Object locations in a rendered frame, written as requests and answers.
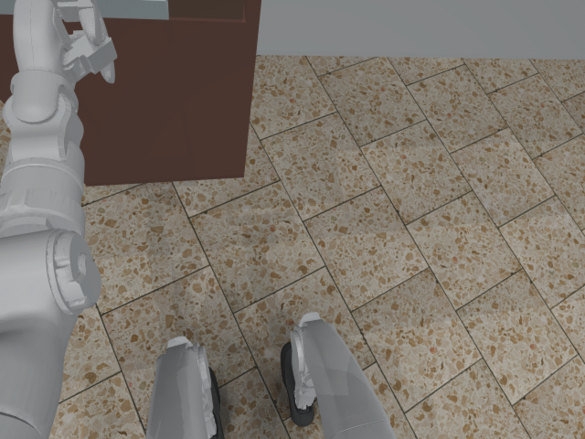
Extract drawer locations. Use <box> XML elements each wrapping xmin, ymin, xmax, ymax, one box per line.
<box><xmin>167</xmin><ymin>0</ymin><xmax>244</xmax><ymax>19</ymax></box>

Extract robot right shin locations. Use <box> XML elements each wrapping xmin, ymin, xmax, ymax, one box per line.
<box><xmin>292</xmin><ymin>312</ymin><xmax>335</xmax><ymax>409</ymax></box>

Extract left robot forearm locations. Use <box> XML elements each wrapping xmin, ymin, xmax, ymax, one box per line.
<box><xmin>0</xmin><ymin>70</ymin><xmax>86</xmax><ymax>238</ymax></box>

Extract right robot foot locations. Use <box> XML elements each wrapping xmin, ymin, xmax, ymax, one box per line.
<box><xmin>281</xmin><ymin>342</ymin><xmax>314</xmax><ymax>427</ymax></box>

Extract cabinet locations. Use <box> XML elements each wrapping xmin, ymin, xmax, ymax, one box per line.
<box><xmin>0</xmin><ymin>0</ymin><xmax>261</xmax><ymax>187</ymax></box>

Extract robot left upper arm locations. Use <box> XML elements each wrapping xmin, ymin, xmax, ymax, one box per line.
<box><xmin>0</xmin><ymin>228</ymin><xmax>101</xmax><ymax>439</ymax></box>

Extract handle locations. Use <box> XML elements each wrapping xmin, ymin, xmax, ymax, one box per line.
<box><xmin>0</xmin><ymin>0</ymin><xmax>169</xmax><ymax>20</ymax></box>

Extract left robot hand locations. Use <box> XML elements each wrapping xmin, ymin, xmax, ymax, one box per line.
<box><xmin>13</xmin><ymin>0</ymin><xmax>117</xmax><ymax>90</ymax></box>

